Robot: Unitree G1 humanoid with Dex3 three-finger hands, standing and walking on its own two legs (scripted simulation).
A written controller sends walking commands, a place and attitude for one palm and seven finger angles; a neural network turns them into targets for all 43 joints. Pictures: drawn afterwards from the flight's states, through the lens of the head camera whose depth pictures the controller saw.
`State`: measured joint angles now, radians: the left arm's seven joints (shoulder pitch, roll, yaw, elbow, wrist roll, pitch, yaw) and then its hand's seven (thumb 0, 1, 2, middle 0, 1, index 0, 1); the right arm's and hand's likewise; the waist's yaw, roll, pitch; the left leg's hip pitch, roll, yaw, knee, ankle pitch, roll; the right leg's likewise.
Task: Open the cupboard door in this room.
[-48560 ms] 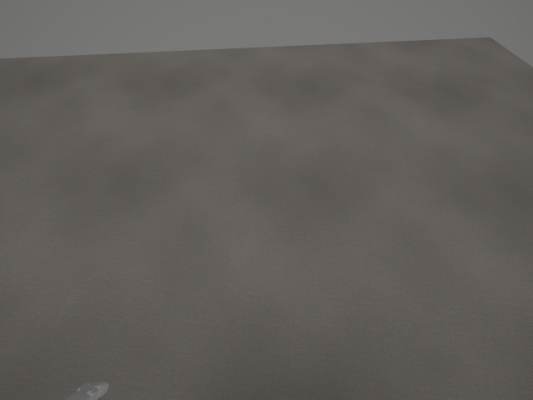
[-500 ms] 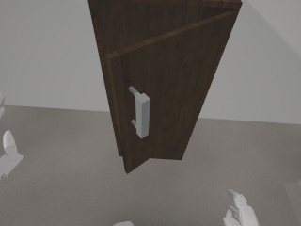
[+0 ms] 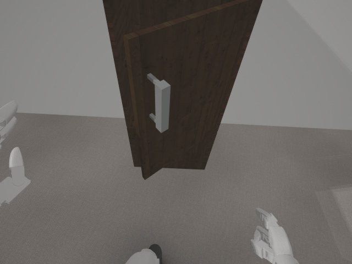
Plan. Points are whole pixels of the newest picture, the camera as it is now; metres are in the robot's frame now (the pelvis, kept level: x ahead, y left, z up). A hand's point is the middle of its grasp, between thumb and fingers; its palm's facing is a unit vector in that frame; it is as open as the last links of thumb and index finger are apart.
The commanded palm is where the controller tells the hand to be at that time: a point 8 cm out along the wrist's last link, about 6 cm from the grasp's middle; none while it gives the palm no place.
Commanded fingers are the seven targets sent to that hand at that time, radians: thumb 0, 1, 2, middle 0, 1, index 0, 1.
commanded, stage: stop stepping back and stand still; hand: left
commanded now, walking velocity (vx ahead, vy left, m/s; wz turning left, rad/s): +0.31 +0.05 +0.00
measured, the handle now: (157, 103) +0.47 +0.09 +0.09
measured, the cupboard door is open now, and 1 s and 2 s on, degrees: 41 41 41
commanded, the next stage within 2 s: none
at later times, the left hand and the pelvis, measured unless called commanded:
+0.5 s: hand out of the picture +0.16 +0.33 +0.17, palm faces +0.50 -0.79 -0.35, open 7.4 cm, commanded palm +0.09 +0.35 +0.19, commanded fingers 0.00 0.90 0.90 -0.20 -0.30 -0.20 -0.30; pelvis -0.05 +0.05 +0.01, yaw +1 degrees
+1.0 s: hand out of the picture +0.12 +0.36 +0.17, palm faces +0.46 -0.80 -0.39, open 7.4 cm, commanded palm +0.05 +0.39 +0.19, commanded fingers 0.00 0.90 0.90 -0.20 -0.30 -0.20 -0.30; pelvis -0.08 +0.09 +0.01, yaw +2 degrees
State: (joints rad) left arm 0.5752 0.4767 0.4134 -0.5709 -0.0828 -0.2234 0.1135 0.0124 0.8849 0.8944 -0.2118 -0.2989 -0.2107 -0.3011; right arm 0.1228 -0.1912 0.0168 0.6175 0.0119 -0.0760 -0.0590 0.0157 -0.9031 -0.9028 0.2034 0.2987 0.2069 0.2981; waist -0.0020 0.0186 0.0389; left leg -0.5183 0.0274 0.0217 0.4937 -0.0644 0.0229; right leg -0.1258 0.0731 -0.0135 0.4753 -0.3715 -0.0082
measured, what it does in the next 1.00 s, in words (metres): steps to the left: left foot, then right foot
